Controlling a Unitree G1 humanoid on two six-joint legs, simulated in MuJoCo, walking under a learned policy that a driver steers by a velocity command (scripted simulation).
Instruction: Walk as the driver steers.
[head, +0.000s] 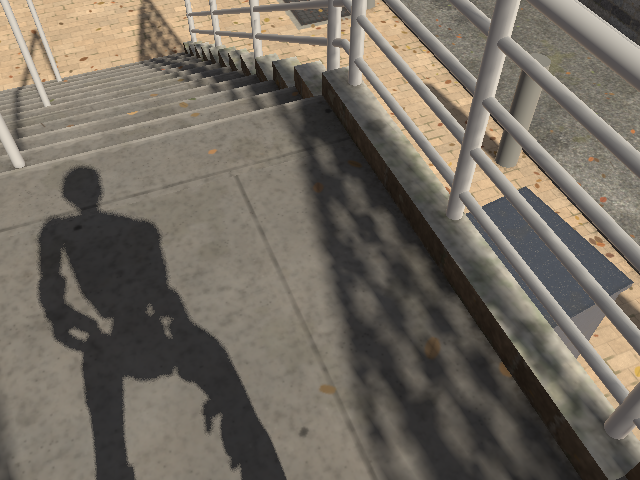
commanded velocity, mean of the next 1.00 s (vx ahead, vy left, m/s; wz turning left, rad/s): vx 0.11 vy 0.00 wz -0.11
